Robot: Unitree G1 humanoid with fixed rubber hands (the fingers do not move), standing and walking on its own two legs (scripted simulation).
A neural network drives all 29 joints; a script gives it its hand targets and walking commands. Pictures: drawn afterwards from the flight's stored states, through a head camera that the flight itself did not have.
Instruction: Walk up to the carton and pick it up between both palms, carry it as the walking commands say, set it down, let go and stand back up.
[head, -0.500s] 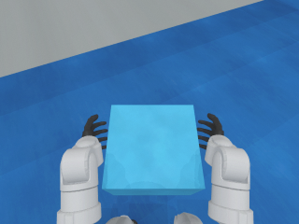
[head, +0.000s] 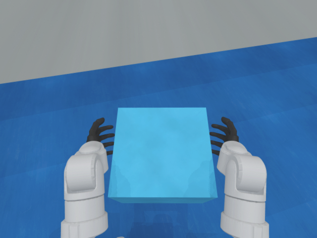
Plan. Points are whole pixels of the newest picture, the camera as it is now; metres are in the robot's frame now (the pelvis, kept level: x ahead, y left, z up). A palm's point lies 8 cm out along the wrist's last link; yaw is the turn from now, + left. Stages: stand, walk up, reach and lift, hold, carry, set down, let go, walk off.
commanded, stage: carry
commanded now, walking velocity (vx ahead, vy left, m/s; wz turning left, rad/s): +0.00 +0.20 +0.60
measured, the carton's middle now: (161, 157) +0.32 -0.01 +0.00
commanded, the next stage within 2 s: none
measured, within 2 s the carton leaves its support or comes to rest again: neither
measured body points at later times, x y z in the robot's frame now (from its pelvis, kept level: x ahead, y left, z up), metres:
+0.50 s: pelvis -0.05 +0.14 +0.02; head -0.02 +0.13 +0.47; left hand +0.20 +0.36 +0.10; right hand +0.29 +0.06 +0.10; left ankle -0.04 +0.30 -0.66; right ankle -0.02 -0.02 -0.71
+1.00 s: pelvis -0.14 +0.27 +0.02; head -0.11 +0.26 +0.47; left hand +0.03 +0.56 +0.10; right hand +0.20 +0.30 +0.08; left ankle -0.13 +0.36 -0.66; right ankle -0.08 +0.18 -0.71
